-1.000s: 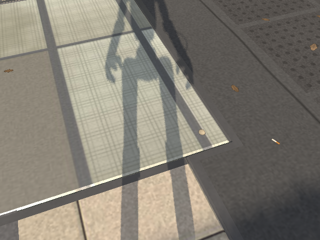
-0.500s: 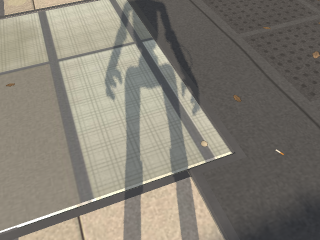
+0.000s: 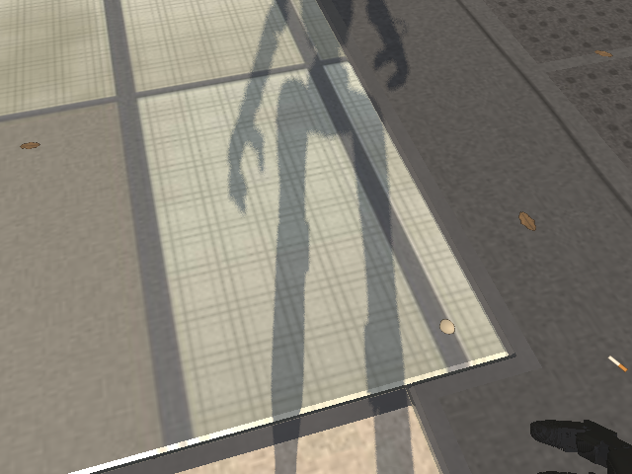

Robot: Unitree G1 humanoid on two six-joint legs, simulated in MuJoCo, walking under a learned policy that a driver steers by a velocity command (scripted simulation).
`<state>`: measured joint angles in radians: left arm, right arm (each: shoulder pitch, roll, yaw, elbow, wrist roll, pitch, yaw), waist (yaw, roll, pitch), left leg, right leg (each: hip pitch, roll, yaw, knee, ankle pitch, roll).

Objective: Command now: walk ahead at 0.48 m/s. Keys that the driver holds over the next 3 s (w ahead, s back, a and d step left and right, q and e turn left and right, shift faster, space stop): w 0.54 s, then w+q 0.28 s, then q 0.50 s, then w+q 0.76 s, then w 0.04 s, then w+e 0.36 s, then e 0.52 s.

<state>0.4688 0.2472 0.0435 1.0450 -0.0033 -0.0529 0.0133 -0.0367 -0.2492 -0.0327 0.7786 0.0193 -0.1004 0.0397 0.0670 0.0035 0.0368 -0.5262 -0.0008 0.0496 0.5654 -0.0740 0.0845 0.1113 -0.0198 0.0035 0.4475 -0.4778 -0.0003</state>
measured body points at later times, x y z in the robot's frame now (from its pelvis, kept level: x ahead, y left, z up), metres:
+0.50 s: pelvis +0.28 -0.01 +0.02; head +0.31 -0.01 +0.47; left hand +0.50 +0.22 -0.08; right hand +0.24 -0.28 -0.12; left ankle +0.13 +0.10 -0.71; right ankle +0.45 -0.13 -0.70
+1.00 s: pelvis +0.56 -0.01 +0.02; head +0.59 +0.00 +0.47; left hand +0.54 +0.27 -0.12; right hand +0.78 -0.22 -0.09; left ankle +0.71 +0.13 -0.69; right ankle +0.45 -0.13 -0.71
